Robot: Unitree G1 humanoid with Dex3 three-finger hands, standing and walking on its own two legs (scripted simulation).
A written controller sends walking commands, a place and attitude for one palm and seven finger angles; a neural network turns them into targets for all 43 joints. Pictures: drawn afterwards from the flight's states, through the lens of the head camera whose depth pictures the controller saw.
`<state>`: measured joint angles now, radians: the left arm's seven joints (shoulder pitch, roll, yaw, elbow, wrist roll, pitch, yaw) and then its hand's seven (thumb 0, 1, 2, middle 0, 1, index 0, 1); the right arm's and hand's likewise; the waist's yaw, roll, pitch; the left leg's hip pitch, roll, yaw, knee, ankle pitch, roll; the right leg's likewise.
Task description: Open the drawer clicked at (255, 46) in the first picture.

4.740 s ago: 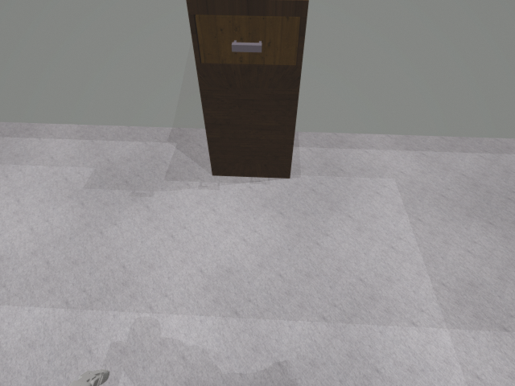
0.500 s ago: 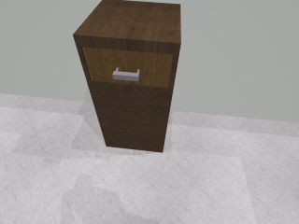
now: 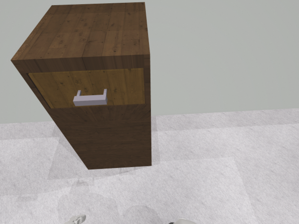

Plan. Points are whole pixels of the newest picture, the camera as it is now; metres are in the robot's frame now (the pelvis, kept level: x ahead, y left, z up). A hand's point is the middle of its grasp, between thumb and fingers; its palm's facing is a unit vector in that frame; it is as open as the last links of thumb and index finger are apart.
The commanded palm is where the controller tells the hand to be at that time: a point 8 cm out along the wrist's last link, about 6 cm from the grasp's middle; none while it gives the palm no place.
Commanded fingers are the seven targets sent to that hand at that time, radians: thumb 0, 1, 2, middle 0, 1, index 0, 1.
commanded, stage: come to a stop and stand still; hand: left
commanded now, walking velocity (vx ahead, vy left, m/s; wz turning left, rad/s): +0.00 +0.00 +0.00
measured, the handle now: (91, 96) +0.54 +0.23 -0.01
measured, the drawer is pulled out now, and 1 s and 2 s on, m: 0.00 0.00 0.00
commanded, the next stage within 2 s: look again from close up in 2.00 s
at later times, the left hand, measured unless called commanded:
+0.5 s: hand out of the picture +0.08 +0.22 -0.17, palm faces +0.10 -0.97 -0.20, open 7.3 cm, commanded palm none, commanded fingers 0.00 0.90 0.90 -0.20 -0.30 -0.20 -0.30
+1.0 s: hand out of the picture +0.01 +0.14 -0.15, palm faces +0.04 -0.98 -0.21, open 7.3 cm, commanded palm none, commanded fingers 0.00 0.90 0.90 -0.20 -0.30 -0.20 -0.30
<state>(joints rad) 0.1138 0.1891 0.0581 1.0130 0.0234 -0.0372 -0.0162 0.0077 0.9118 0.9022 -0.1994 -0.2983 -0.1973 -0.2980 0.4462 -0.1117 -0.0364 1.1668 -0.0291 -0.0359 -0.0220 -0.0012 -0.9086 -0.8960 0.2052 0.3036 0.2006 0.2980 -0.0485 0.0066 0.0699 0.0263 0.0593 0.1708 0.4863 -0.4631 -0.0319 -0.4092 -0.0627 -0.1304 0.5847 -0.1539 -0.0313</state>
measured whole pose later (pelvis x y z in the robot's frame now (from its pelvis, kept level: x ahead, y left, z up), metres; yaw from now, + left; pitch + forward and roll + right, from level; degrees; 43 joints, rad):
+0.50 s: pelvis +0.03 +0.02 +0.01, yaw +1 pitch -1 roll -1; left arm 0.18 0.20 0.06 1.02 0.02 0.05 0.03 0.01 0.91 0.90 -0.20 -0.30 -0.20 -0.30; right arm 0.17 -0.15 -0.04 1.00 -0.03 0.02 -0.03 0.00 -0.92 -0.90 0.20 0.30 0.20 0.30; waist 0.03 -0.04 0.08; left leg -0.28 0.01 0.08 0.59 -0.28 0.04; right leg -0.40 -0.04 -0.07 0.77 -0.42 0.00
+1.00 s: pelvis +0.00 -0.03 +0.02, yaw +1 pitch -2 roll +0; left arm 0.29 0.13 0.00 1.13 0.01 0.01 0.03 0.01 0.92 0.90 -0.20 -0.30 -0.20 -0.30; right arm 0.30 -0.17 -0.02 1.16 -0.02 0.04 -0.02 0.00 -0.91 -0.90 0.20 0.30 0.20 0.30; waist -0.03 0.05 0.00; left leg -0.24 0.07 0.06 0.43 -0.14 -0.03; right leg -0.09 0.01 -0.07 0.44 -0.31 -0.04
